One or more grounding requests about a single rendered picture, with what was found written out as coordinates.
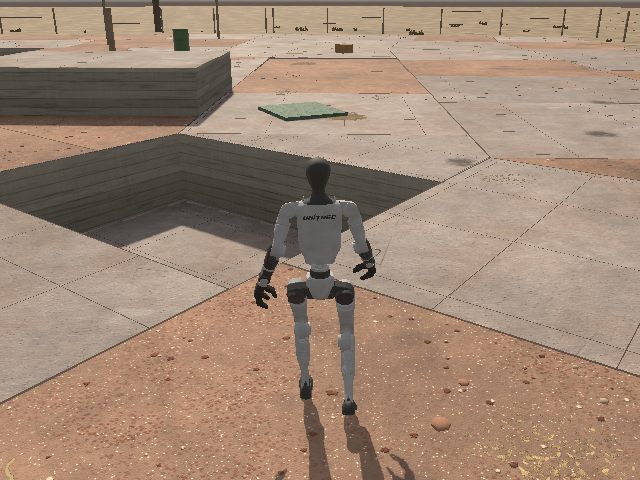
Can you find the robot left forearm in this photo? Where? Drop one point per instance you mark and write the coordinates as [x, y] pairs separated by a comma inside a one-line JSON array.
[[268, 268]]

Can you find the right robot upper arm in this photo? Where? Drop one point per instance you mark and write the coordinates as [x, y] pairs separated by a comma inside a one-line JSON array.
[[350, 210]]

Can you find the robot left foot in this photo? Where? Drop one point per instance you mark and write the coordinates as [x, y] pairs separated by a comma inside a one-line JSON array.
[[305, 391]]

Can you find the robot right forearm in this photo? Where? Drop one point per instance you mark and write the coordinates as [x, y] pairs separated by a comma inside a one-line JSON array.
[[367, 257]]

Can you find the robot right shin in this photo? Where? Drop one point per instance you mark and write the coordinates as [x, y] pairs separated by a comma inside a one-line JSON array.
[[348, 369]]

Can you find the left robot hand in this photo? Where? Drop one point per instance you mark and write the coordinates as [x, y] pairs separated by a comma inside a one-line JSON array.
[[259, 294]]

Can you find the left robot upper arm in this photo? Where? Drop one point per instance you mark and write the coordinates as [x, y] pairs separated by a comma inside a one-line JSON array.
[[287, 211]]

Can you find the right robot hand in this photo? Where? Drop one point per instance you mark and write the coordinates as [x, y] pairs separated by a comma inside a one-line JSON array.
[[369, 274]]

